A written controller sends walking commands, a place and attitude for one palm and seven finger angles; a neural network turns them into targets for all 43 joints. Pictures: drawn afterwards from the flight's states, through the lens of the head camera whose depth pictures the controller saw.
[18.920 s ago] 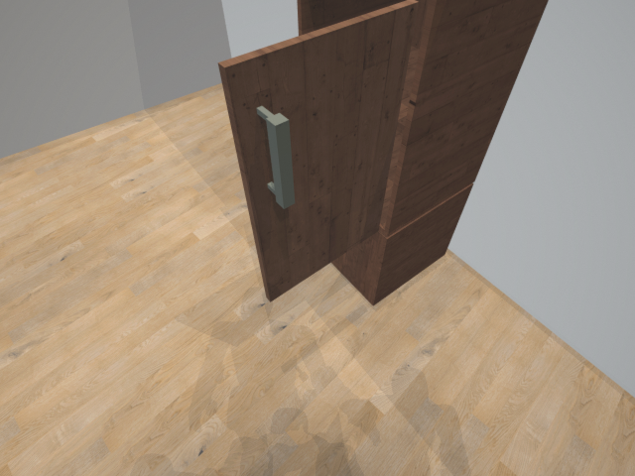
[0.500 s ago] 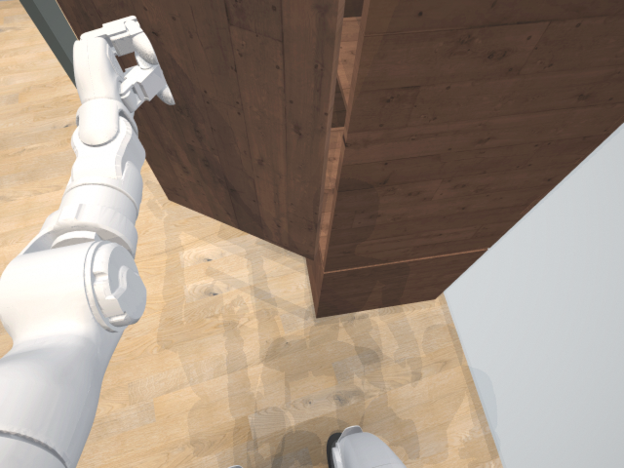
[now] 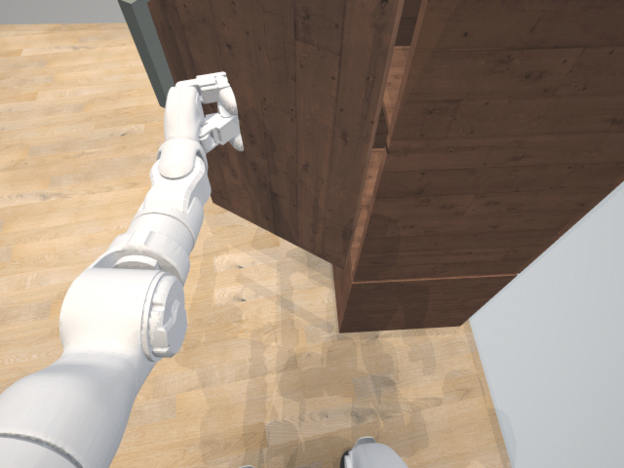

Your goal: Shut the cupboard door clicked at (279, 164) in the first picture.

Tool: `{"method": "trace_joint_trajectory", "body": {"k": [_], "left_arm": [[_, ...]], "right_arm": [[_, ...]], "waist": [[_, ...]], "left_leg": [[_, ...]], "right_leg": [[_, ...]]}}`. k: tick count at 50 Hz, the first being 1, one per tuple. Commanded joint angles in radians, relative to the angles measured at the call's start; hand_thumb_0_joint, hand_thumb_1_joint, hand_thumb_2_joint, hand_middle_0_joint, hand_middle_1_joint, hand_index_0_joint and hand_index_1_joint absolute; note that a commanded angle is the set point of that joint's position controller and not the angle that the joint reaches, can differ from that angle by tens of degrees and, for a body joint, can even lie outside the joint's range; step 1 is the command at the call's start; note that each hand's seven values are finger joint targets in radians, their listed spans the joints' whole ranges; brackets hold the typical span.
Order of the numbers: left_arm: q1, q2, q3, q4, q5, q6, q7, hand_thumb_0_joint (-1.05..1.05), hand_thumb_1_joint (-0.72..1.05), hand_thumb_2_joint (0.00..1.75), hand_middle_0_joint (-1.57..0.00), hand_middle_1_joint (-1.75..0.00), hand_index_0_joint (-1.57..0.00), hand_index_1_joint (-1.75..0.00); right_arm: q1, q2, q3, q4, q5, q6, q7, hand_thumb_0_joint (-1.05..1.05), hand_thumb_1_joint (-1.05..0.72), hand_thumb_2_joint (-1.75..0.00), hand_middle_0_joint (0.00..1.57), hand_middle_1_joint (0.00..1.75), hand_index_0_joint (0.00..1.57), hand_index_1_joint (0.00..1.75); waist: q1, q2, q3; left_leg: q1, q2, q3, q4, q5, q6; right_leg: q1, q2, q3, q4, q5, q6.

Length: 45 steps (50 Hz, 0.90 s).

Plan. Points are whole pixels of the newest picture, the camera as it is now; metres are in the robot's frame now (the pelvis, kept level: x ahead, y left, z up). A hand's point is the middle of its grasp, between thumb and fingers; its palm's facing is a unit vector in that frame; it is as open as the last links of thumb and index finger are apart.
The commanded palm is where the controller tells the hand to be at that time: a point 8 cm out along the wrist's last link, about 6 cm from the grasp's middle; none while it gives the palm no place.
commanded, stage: draw the hand back to the body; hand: left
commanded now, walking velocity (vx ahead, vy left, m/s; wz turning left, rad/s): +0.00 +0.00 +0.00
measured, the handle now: (162, 50) +0.69 +0.15 +0.12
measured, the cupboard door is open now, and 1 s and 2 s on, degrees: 57 57 57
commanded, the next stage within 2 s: step back with the hand held close in 1.60 s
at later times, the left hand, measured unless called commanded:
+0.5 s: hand (138, 195) +0.39 +0.14 +0.16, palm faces -0.04 -1.00 -0.02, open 3.1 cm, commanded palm +0.35 +0.19 +0.16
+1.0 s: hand out of the picture +0.25 +0.23 +0.18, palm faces +0.35 -0.88 -0.31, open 4.4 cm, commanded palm +0.20 +0.27 +0.19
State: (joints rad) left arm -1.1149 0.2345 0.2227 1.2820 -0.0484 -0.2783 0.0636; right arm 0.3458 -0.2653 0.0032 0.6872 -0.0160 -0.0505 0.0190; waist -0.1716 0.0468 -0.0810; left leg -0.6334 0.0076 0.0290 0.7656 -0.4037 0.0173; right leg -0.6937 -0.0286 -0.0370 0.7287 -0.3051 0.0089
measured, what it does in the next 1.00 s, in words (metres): stands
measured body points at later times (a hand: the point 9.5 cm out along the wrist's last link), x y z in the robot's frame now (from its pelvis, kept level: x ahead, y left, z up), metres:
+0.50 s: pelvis +0.01 -0.01 +0.02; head +0.02 -0.02 +0.47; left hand +0.38 +0.19 +0.16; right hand +0.14 -0.27 -0.08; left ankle -0.03 +0.11 -0.71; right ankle +0.02 -0.13 -0.71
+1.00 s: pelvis +0.01 +0.00 +0.04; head -0.01 -0.04 +0.48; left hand +0.23 +0.27 +0.19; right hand +0.19 -0.20 -0.07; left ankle -0.03 +0.11 -0.71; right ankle +0.02 -0.13 -0.71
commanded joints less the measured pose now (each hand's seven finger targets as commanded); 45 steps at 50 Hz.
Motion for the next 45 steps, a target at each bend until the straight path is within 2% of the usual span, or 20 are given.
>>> {"method": "trace_joint_trajectory", "body": {"k": [1, 4, 5, 7, 11, 13, 15, 19, 21, 23, 24, 26, 27, 28, 29, 31, 34, 37, 41, 45], "left_arm": [[-0.492, 0.216, 0.081, -0.238, -0.019, -0.106, 0.016, 0.0, 0.9, 0.9, -1.3, -1.5, -1.3, -1.5], [-0.251, 0.308, 0.166, -0.353, -0.005, -0.18, -0.014, 0.0, 0.9, 0.9, -1.3, -1.5, -1.3, -1.5], [-0.187, 0.308, 0.161, -0.403, 0.001, -0.186, -0.03, 0.0, 0.9, 0.9, -1.3, -1.5, -1.3, -1.5], [-0.047, 0.281, 0.131, -0.48, 0.003, -0.159, -0.068, 0.0, 0.9, 0.9, -1.3, -1.5, -1.3, -1.5], [0.076, 0.23, 0.096, -0.675, -0.082, -0.039, -0.142, 0.0, 0.9, 0.9, -1.3, -1.5, -1.3, -1.5], [0.054, 0.183, 0.059, -0.841, -0.137, -0.005, -0.169, 0.0, 0.9, 0.9, -1.3, -1.5, -1.3, -1.5], [0.045, 0.155, 0.012, -0.985, -0.157, 0.001, -0.182, 0.0, 0.9, 0.9, -1.3, -1.5, -1.3, -1.5], [0.219, 0.111, -0.057, -1.052, -0.147, 0.029, -0.2, 0.0, 0.9, 0.9, -1.3, -1.5, -1.3, -1.5], [0.308, 0.109, -0.061, -1.023, -0.145, 0.077, -0.209, 0.0, 0.9, 0.9, -1.3, -1.5, -1.3, -1.5], [0.392, 0.111, -0.042, -0.976, -0.162, 0.147, -0.219, 0.0, 0.9, 0.9, -1.24, -1.44, -1.24, -1.44], [0.422, 0.155, -0.004, -0.987, -0.17, 0.172, -0.221, 0.0, 0.9, 0.9, -1.22, -1.41, -1.22, -1.41], [0.468, 0.181, 0.031, -1.069, -0.186, 0.211, -0.231, 0.0, 0.9, 0.9, -1.16, -1.35, -1.16, -1.35], [0.468, 0.195, -0.04, -1.247, -0.091, 0.142, -0.143, 0.0, 0.9, 0.9, -1.13, -1.32, -1.13, -1.32], [0.572, 0.192, -0.008, -1.23, -0.081, 0.134, -0.094, 0.0, 0.9, 0.9, -1.11, -1.29, -1.11, -1.29], [0.624, 0.17, -0.029, -1.281, -0.081, 0.137, -0.075, 0.0, 0.9, 0.9, -1.08, -1.26, -1.08, -1.26], [0.672, 0.169, -0.042, -1.402, -0.061, 0.14, -0.046, 0.0, 0.9, 0.9, -1.02, -1.2, -1.02, -1.2], [0.736, 0.197, -0.02, -1.45, -0.043, 0.15, -0.014, 0.0, 0.9, 0.9, -0.94, -1.11, -0.94, -1.11], [0.775, 0.175, -0.035, -1.532, -0.027, 0.153, 0.006, 0.0, 0.9, 0.9, -0.86, -1.02, -0.86, -1.02], [0.889, 0.184, -0.02, -1.608, -0.019, 0.154, 0.023, 0.0, 0.9, 0.9, -0.75, -0.9, -0.75, -0.9], [1.063, 0.21, 0.037, -1.655, -0.021, 0.152, 0.031, 0.0, 0.9, 0.9, -0.64, -0.78, -0.64, -0.78]], "right_arm": [[0.204, -0.162, -0.052, -0.05, -0.017, -0.019, -0.007, 0.0, -0.9, -0.9, 0.2, 0.3, 0.2, 0.3], [0.205, -0.154, -0.06, -0.1, -0.02, -0.017, -0.002, 0.0, -0.9, -0.9, 0.2, 0.3, 0.2, 0.3], [0.196, -0.148, -0.061, -0.113, -0.015, -0.014, -0.001, 0.0, -0.9, -0.9, 0.2, 0.3, 0.2, 0.3], [0.182, -0.137, -0.067, -0.135, 0.0, -0.002, 0.003, 0.0, -0.9, -0.9, 0.2, 0.3, 0.2, 0.3], [0.118, -0.136, -0.075, -0.172, 0.045, 0.014, -0.016, 0.0, -0.9, -0.9, 0.2, 0.3, 0.2, 0.3], [0.075, -0.125, -0.073, -0.184, 0.056, 0.002, -0.033, 0.0, -0.9, -0.9, 0.2, 0.3, 0.2, 0.3], [0.043, -0.113, -0.068, -0.178, 0.062, -0.018, -0.051, 0.0, -0.9, -0.9, 0.2, 0.3, 0.2, 0.3], [-0.013, -0.103, -0.054, -0.166, 0.064, -0.052, -0.067, 0.0, -0.9, -0.9, 0.2, 0.3, 0.2, 0.3], [-0.057, -0.104, -0.043, -0.166, 0.071, -0.059, -0.07, 0.0, -0.9, -0.9, 0.2, 0.3, 0.2, 0.3], [-0.097, -0.109, -0.034, -0.178, 0.078, -0.059, -0.075, 0.0, -0.9, -0.9, 0.2, 0.3, 0.2, 0.3], [-0.114, -0.115, -0.03, -0.186, 0.08, -0.054, -0.08, 0.0, -0.9, -0.9, 0.2, 0.3, 0.2, 0.3], [-0.172, -0.108, -0.02, -0.22, 0.083, -0.053, -0.087, 0.0, -0.9, -0.9, 0.2, 0.3, 0.2, 0.3], [-0.199, -0.073, -0.019, -0.242, 0.069, -0.05, -0.096, 0.0, -0.9, -0.9, 0.2, 0.3, 0.2, 0.3], [-0.209, -0.075, -0.022, -0.231, 0.063, -0.044, -0.101, 0.0, -0.9, -0.9, 0.2, 0.3, 0.2, 0.3], [-0.221, -0.072, -0.015, -0.244, 0.062, -0.041, -0.101, 0.0, -0.9, -0.9, 0.2, 0.3, 0.2, 0.3], [-0.238, -0.065, -0.01, -0.246, 0.057, -0.033, -0.1, 0.0, -0.9, -0.9, 0.2, 0.3, 0.2, 0.3], [-0.244, -0.065, -0.008, -0.235, 0.048, -0.025, -0.103, 0.0, -0.9, -0.9, 0.2, 0.3, 0.2, 0.3], [-0.258, -0.053, 0.003, -0.231, 0.042, -0.03, -0.103, 0.0, -0.9, -0.9, 0.2, 0.3, 0.2, 0.3], [-0.268, -0.051, 0.006, -0.229, 0.032, -0.036, -0.105, 0.0, -0.9, -0.9, 0.2, 0.3, 0.2, 0.3], [-0.281, -0.052, 0.005, -0.233, 0.026, -0.033, -0.101, 0.0, -0.9, -0.9, 0.2, 0.3, 0.2, 0.3]], "waist": [[-0.023, -0.07, -0.434], [0.084, -0.045, -0.603], [0.099, -0.028, -0.625], [0.125, -0.039, -0.59], [0.119, -0.122, -0.471], [0.11, -0.081, -0.457], [0.099, 0.002, -0.422], [0.106, 0.027, -0.288], [0.125, 0.025, -0.211], [0.143, -0.041, -0.145], [0.158, -0.07, -0.136], [0.187, -0.093, -0.164], [0.17, -0.106, -0.14], [0.176, -0.106, -0.134], [0.183, -0.115, -0.129], [0.184, -0.057, -0.142], [0.181, -0.046, -0.107], [0.178, 0.047, -0.08], [0.186, 0.055, -0.072], [0.206, -0.023, -0.068]], "left_leg": [[0.173, -0.019, -0.041, -0.076, 0.325, -0.01], [0.222, -0.017, -0.021, -0.066, 0.501, -0.014], [0.231, -0.013, -0.012, -0.066, 0.543, -0.015], [0.202, -0.007, 0.007, -0.083, 0.571, -0.008], [0.201, -0.004, 0.032, -0.153, 0.466, 0.007], [0.273, -0.006, 0.036, -0.17, 0.452, 0.013], [0.354, 0.0, 0.024, -0.182, 0.463, 0.014], [0.385, -0.003, 0.013, -0.217, 0.393, 0.014], [0.36, -0.009, 0.004, -0.247, 0.306, 0.007], [0.335, -0.013, -0.005, -0.27, 0.241, 0.006], [0.332, -0.016, -0.006, -0.282, 0.222, 0.007], [0.345, -0.022, -0.001, -0.29, 0.24, 0.009], [0.374, -0.023, 0.012, -0.323, 0.268, 0.011], [0.388, -0.016, 0.011, -0.329, 0.267, 0.009], [0.387, -0.016, 0.002, -0.339, 0.279, 0.009], [0.442, -0.011, 0.007, -0.356, 0.329, 0.007], [0.468, -0.008, 0.009, -0.377, 0.342, 0.006], [0.507, -0.01, 0.008, -0.401, 0.342, -0.002], [0.529, -0.012, -0.002, -0.422, 0.355, -0.004], [0.522, -0.009, -0.012, -0.43, 0.399, -0.005]], "right_leg": [[0.241, 0.051, -0.002, -0.04, 0.333, -0.022], [0.384, 0.052, 0.006, -0.001, 0.485, -0.032], [0.406, 0.051, 0.009, 0.0, 0.525, -0.031], [0.465, 0.049, 0.017, -0.016, 0.578, -0.034], [0.559, 0.057, 0.008, -0.092, 0.569, -0.027], [0.567, 0.06, 0.006, -0.128, 0.56, -0.024], [0.529, 0.061, 0.002, -0.151, 0.515, -0.022], [0.479, 0.056, -0.011, -0.182, 0.417, -0.025], [0.46, 0.049, -0.017, -0.197, 0.332, -0.028], [0.455, 0.044, -0.021, -0.219, 0.265, -0.029], [0.477, 0.038, -0.018, -0.232, 0.237, -0.029], [0.522, 0.03, -0.011, -0.23, 0.255, -0.028], [0.547, 0.012, 0.019, -0.272, 0.238, -0.019], [0.559, 0.015, 0.015, -0.28, 0.228, -0.017], [0.581, 0.012, 0.01, -0.283, 0.235, -0.018], [0.611, 0.013, 0.005, -0.294, 0.287, -0.02], [0.627, 0.018, 0.005, -0.326, 0.295, -0.02], [0.622, 0.022, -0.002, -0.349, 0.28, -0.024], [0.654, 0.025, -0.007, -0.367, 0.278, -0.027], [0.692, 0.028, -0.017, -0.366, 0.303, -0.024]]}}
